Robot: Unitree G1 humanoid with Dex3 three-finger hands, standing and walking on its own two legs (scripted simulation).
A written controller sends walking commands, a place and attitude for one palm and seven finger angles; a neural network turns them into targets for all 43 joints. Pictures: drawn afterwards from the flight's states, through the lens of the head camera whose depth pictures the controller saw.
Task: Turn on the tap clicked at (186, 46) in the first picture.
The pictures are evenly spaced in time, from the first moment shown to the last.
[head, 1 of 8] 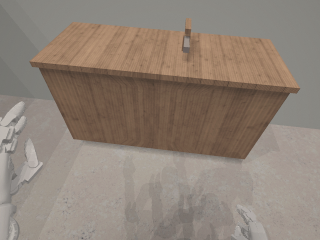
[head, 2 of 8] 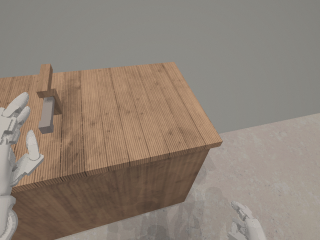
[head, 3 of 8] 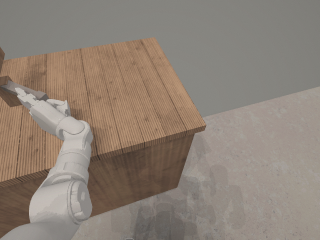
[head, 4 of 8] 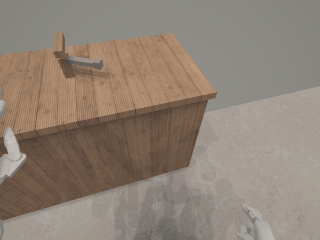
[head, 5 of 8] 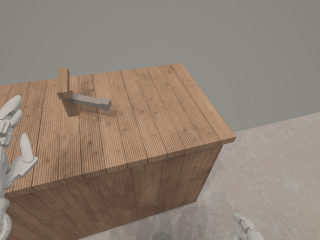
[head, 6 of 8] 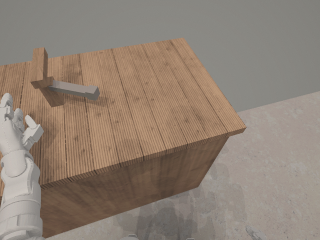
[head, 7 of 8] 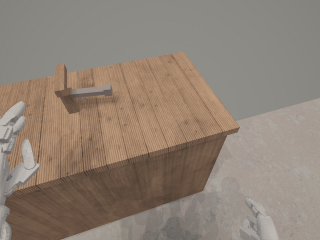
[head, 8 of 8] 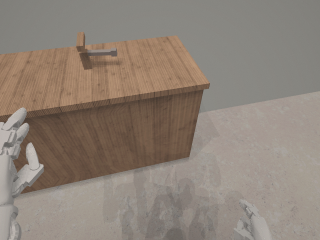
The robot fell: no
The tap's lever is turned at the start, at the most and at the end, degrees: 0 86 80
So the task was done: yes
